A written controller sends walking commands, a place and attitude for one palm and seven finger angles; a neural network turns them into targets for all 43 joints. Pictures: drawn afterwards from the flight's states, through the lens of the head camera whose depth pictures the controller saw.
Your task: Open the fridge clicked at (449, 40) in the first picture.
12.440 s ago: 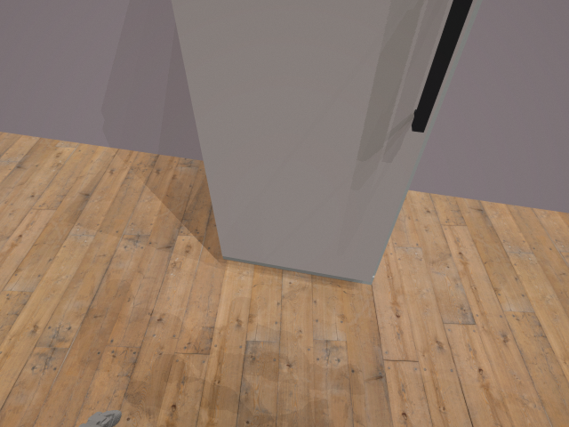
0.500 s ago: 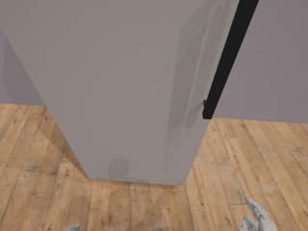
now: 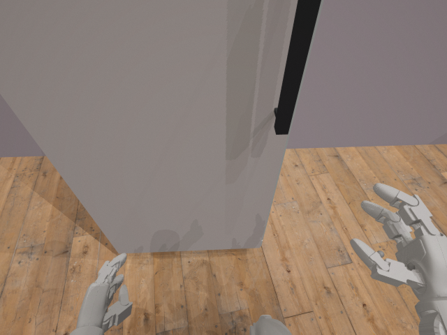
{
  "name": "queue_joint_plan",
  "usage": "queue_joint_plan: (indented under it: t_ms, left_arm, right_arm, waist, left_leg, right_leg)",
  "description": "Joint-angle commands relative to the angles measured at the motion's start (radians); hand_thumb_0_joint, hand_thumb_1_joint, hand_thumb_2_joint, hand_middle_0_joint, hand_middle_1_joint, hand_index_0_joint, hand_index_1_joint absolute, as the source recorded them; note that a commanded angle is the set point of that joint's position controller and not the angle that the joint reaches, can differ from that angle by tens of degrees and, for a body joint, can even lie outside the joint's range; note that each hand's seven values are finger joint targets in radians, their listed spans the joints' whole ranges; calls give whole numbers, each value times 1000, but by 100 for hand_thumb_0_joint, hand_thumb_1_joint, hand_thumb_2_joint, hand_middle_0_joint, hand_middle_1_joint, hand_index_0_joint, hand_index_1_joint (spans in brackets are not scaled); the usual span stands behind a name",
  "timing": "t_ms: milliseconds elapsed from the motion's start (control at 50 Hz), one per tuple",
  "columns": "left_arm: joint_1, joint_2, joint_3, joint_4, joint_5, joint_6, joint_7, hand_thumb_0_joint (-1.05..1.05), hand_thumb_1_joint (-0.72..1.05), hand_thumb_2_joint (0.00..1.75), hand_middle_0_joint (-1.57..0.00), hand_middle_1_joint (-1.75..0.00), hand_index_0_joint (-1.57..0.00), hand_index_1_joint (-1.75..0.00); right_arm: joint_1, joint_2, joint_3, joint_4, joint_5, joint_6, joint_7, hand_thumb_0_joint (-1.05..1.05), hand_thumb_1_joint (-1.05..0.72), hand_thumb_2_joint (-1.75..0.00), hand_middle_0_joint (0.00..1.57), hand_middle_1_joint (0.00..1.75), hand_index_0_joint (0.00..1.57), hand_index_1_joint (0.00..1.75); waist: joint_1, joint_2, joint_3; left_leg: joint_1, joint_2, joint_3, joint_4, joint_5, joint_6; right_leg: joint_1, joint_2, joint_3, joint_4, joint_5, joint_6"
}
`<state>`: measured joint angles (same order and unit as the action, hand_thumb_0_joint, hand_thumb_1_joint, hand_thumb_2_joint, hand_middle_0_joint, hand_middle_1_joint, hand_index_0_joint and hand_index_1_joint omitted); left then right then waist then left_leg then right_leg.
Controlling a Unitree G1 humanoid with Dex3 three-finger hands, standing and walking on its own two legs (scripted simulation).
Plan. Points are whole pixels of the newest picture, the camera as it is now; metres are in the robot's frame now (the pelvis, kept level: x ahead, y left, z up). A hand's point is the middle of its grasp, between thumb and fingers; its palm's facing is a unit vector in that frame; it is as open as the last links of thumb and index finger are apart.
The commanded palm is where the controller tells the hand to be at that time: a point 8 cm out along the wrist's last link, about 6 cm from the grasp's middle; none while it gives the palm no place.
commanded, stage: raise the hand to about handle height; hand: right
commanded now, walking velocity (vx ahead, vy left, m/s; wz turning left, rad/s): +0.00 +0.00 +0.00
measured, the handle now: (298, 29) +0.51 -0.12 +0.29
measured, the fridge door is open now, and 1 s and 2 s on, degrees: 0 0 0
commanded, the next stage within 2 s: move the hooked fingers beside the handle in 1.46 s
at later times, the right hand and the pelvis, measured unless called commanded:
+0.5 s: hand (427, 189) +0.27 -0.27 +0.19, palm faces +0.05 +0.99 -0.09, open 12.9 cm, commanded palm +0.24 -0.31 +0.21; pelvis +0.02 -0.02 +0.04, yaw +2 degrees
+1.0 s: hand out of the picture +0.29 -0.28 +0.30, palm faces +0.09 +0.99 -0.09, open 14.0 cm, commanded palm +0.25 -0.32 +0.29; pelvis +0.01 +0.00 +0.05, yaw +1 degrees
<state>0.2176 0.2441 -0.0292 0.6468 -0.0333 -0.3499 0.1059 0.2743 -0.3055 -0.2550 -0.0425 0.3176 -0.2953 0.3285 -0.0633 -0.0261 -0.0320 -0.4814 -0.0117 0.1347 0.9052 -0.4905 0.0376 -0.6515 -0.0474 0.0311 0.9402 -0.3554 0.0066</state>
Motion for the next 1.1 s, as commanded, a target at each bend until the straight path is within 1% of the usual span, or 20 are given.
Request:
queue_joint_plan:
  t_ms: [0,40,60,80,140,220,280,300,340,460,500,580,660,740,820,920,940,1000,1040,1080]
  left_arm:
    - [-67,149,50,-148,-20,-45,27,0,90,90,-20,-30,-20,-30]
    - [-87,143,44,-159,-21,-30,28,0,90,90,-20,-30,-20,-30]
    - [-92,134,38,-173,-26,-27,26,0,90,90,-20,-30,-20,-30]
    - [-96,129,36,-182,-27,-29,23,0,90,90,-20,-30,-20,-30]
    - [-93,127,32,-179,-25,-45,15,0,90,90,-20,-30,-20,-30]
    - [-70,141,39,-152,-25,-60,8,0,90,90,-20,-30,-20,-30]
    - [-74,146,39,-145,-29,-60,16,0,90,90,-20,-30,-20,-30]
    - [-79,147,37,-144,-30,-57,21,0,90,90,-20,-30,-20,-30]
    - [-89,152,32,-133,-29,-47,31,0,90,90,-20,-30,-20,-30]
    - [-141,135,12,-137,-36,-20,38,0,90,90,-20,-30,-20,-30]
    - [-153,133,5,-133,-41,-8,37,0,90,90,-20,-30,-20,-30]
    - [-175,138,-2,-131,-50,22,37,0,90,90,-20,-30,-20,-30]
    - [-214,139,-9,-143,-59,55,39,0,90,90,-20,-30,-20,-30]
    - [-246,136,-20,-148,-56,73,41,0,90,90,-20,-30,-20,-30]
    - [-262,133,-26,-147,-57,89,42,0,90,90,-20,-30,-20,-30]
    - [-289,146,-26,-148,-67,114,36,0,90,90,-20,-30,-20,-30]
    - [-292,149,-25,-144,-69,121,33,0,90,90,-20,-30,-20,-30]
    - [-287,152,-23,-159,-78,133,21,0,90,90,-20,-30,-20,-30]
    - [-289,159,-17,-166,-78,140,15,0,90,90,-20,-30,-20,-30]
    - [-286,157,-16,-179,-78,143,14,0,90,90,-20,-30,-20,-30]
  right_arm:
    - [-120,-265,-145,-133,22,113,28,0,-13,-57,25,80,25,80]
    - [-52,-304,-238,-96,57,193,15,0,-8,-55,26,82,26,82]
    - [-55,-270,-228,-137,76,210,8,0,-6,-54,26,84,26,84]
    - [-51,-272,-250,-178,90,219,-5,0,-4,-53,26,86,26,86]
    - [-108,-222,-223,-246,103,207,-40,0,3,-50,27,90,27,90]
    - [-195,-194,-145,-269,65,181,-44,0,13,-46,27,96,27,96]
    - [-246,-233,-142,-304,38,203,-30,0,20,-43,28,100,28,100]
    - [-265,-250,-149,-307,35,216,-26,0,22,-42,28,102,28,102]
    - [-291,-305,-200,-294,34,250,-26,0,27,-40,28,105,28,105]
    - [-430,-338,-245,-341,53,329,-36,0,41,-34,29,114,29,114]
    - [-455,-321,-224,-302,58,366,-27,0,45,-32,30,117,30,117]
    - [-507,-341,-219,-207,57,467,5,0,50,-30,30,120,30,120]
    - [-641,-397,-228,-209,47,546,31,0,50,-30,30,120,30,120]
    - [-776,-469,-271,-228,48,558,25,0,50,-30,30,120,30,120]
    - [-839,-491,-283,-180,49,574,30,0,50,-30,30,120,30,120]
    - [-898,-522,-271,-83,35,667,54,0,50,-30,30,120,30,120]
    - [-894,-531,-276,-55,34,686,56,0,50,-30,30,120,30,120]
    - [-838,-483,-244,-15,38,725,75,0,50,-30,30,120,30,120]
    - [-813,-495,-262,-30,43,724,82,0,50,-30,30,120,30,120]
    - [-841,-510,-275,-75,47,719,80,0,50,-30,30,120,30,120]
  waist:
    - [26,-26,-154]
    - [-22,-18,-184]
    - [-23,-3,-186]
    - [-31,10,-203]
    - [-14,26,-161]
    - [26,-10,-109]
    - [19,-66,-125]
    - [16,-60,-129]
    - [2,-65,-130]
    - [-14,-118,-161]
    - [-10,-111,-125]
    - [-10,-58,-79]
    - [-6,-47,-98]
    - [-8,-70,-122]
    - [-8,-79,-123]
    - [-13,-69,-95]
    - [-11,-47,-91]
    - [-11,-11,-78]
    - [-15,25,-103]
    - [-14,12,-120]
  left_leg:
    - [1,25,-174,-308,53,-38]
    - [83,30,-166,-315,130,-34]
    - [102,31,-155,-317,180,-36]
    - [118,24,-138,-315,215,-38]
    - [117,-3,-95,-322,284,-36]
    - [85,-24,-73,-342,269,-37]
    - [125,-22,-72,-365,278,-31]
    - [133,-21,-71,-376,275,-31]
    - [171,-21,-72,-399,275,-26]
    - [244,-25,-57,-450,326,-19]
    - [248,-29,-53,-469,321,-19]
    - [262,-22,-69,-512,326,-20]
    - [273,-14,-86,-544,314,-22]
    - [290,-10,-101,-570,280,-16]
    - [293,-5,-109,-590,251,-15]
    - [293,16,-147,-611,222,-19]
    - [300,30,-170,-620,229,-23]
    - [285,27,-162,-607,245,-30]
    - [296,34,-169,-596,296,-37]
    - [289,28,-161,-585,297,-35]
  right_leg:
    - [240,34,16,-224,49,-31]
    - [257,34,13,-250,111,-22]
    - [276,35,9,-267,140,-20]
    - [296,34,7,-281,162,-17]
    - [342,31,3,-318,205,-16]
    - [399,26,6,-366,191,-17]
    - [448,27,1,-395,210,-18]
    - [458,28,4,-408,207,-19]
    - [470,29,1,-425,211,-19]
    - [559,32,6,-484,276,-8]
    - [569,31,7,-504,263,-6]
    - [560,34,3,-527,249,-15]
    - [583,38,-4,-536,240,-23]
    - [610,42,-4,-537,227,-24]
    - [616,48,-2,-550,206,-26]
    - [579,49,-4,-543,191,-28]
    - [564,44,-8,-526,197,-26]
    - [552,47,-1,-527,198,-27]
    - [562,43,-5,-511,224,-28]
    - [570,49,-6,-512,230,-29]
